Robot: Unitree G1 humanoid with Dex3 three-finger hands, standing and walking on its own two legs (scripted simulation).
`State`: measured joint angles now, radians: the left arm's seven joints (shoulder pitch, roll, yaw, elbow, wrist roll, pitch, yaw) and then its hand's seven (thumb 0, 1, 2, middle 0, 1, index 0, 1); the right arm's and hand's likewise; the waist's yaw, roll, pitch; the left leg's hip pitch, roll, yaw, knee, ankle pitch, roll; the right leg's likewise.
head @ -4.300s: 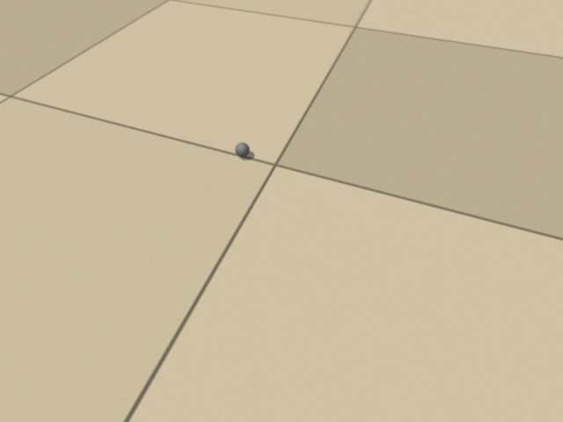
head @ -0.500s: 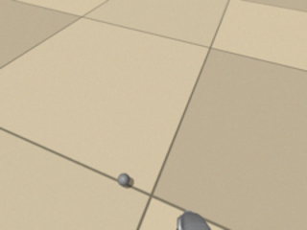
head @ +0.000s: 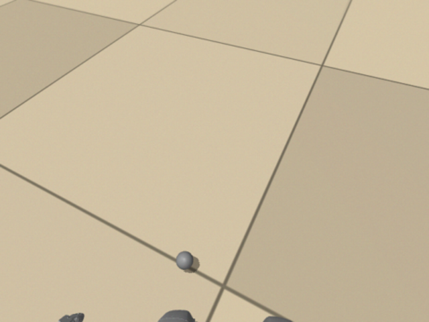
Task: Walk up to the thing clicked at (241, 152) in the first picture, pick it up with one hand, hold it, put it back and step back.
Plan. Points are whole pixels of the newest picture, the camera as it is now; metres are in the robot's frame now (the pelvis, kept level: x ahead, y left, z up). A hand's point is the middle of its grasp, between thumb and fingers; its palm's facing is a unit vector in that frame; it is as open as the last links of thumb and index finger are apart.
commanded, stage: walk up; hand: left
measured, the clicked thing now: (184, 260) +0.44 +0.19 -0.72
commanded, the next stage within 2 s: stand in 1.54 s
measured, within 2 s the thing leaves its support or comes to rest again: neither
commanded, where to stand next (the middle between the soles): +0.10 +0.01 m, yaw -2 degrees
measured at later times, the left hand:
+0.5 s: hand out of the picture +0.08 +0.28 -0.14, palm faces +0.00 -0.93 -0.36, open 7.4 cm
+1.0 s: hand (104, 311) +0.15 +0.25 -0.13, palm faces -0.05 -0.94 -0.33, open 7.4 cm
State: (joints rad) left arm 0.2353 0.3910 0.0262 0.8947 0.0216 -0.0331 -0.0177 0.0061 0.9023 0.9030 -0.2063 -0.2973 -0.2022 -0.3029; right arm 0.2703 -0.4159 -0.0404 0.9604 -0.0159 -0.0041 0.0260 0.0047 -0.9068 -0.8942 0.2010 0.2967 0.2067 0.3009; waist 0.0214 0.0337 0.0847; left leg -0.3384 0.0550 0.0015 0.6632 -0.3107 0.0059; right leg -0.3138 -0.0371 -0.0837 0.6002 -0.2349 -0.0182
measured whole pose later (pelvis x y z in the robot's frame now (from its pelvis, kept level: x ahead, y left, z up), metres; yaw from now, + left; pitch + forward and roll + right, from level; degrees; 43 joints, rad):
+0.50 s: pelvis +0.04 +0.01 +0.02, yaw +0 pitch -3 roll +0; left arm 0.15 0.37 -0.01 1.14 0.00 -0.03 -0.01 0.01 0.91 0.90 -0.20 -0.30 -0.20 -0.30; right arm 0.06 -0.35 0.01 1.07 0.00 -0.02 0.02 0.01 -0.90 -0.89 0.20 0.30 0.21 0.30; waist 0.03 0.03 0.05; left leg -0.18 0.03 0.02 0.44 -0.22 -0.01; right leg -0.17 -0.03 -0.04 0.41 -0.20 0.02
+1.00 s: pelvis +0.05 +0.01 +0.02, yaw -1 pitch -3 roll +0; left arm 0.06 0.34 0.01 1.16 0.01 -0.02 -0.01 0.01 0.91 0.90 -0.20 -0.30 -0.20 -0.30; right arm 0.10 -0.36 -0.01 1.17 -0.01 0.00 0.01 0.01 -0.91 -0.89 0.20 0.30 0.21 0.30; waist -0.01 0.00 0.05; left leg -0.10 0.04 0.04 0.34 -0.18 -0.02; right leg -0.11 -0.02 -0.02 0.33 -0.17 0.02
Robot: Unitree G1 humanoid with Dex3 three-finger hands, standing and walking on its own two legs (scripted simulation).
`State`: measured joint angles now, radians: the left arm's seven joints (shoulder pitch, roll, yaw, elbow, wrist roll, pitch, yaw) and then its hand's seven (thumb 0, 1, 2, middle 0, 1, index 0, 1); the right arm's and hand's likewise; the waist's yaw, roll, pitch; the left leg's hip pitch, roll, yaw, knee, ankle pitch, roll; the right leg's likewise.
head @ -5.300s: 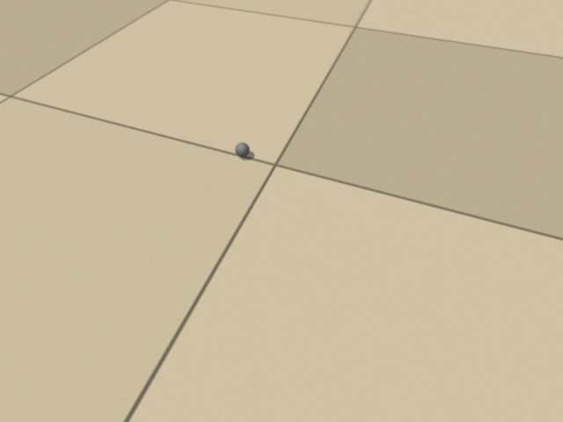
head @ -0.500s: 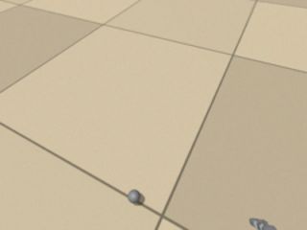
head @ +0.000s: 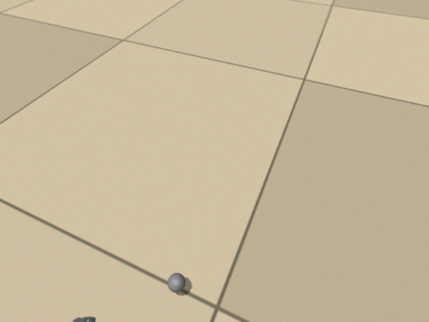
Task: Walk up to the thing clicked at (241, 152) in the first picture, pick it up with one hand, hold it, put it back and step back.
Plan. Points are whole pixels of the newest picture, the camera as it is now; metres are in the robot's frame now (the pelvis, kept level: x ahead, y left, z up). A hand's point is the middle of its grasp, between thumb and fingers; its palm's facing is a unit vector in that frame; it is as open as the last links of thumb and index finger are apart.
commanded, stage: walk up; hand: left
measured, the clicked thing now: (176, 282) +0.39 +0.19 -0.74
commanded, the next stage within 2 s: stand in 0.54 s
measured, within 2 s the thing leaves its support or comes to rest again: neither
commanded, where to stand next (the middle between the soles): +0.05 +0.00 m, yaw -1 degrees
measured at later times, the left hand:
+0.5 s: hand out of the picture +0.08 +0.26 -0.16, palm faces -0.02 -0.94 -0.35, open 7.4 cm
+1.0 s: hand out of the picture +0.09 +0.25 -0.16, palm faces -0.03 -0.94 -0.34, open 7.4 cm
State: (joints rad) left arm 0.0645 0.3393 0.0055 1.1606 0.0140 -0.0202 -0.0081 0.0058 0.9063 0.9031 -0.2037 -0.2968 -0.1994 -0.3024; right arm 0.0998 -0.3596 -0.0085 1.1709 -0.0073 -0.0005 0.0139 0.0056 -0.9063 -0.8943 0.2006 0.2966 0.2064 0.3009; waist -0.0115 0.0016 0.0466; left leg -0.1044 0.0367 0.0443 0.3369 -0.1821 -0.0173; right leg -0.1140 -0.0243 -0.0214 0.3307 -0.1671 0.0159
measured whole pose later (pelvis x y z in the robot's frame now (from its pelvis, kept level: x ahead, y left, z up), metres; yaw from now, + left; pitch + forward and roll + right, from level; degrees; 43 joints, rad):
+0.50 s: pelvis +0.00 +0.01 +0.00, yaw -1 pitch -3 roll +0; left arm 0.09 0.35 0.01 1.16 0.01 -0.01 -0.01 0.01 0.91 0.90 -0.20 -0.30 -0.20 -0.30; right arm 0.10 -0.35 -0.01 1.15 -0.01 -0.01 0.01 0.01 -0.91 -0.89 0.20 0.30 0.21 0.30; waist 0.00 0.01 0.04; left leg -0.10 0.03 0.06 0.34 -0.19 -0.01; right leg -0.12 -0.03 -0.01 0.33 -0.17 0.03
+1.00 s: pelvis +0.01 +0.00 +0.00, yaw +0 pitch -2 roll +0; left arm 0.10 0.35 -0.01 1.14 0.01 -0.01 -0.01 0.01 0.91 0.90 -0.20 -0.30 -0.20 -0.30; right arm 0.08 -0.34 0.00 1.15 -0.01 0.00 0.01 0.00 -0.91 -0.89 0.20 0.30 0.21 0.30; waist -0.01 0.00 0.04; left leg -0.09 0.03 0.04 0.30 -0.17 -0.02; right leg -0.11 -0.03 -0.02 0.30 -0.16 0.02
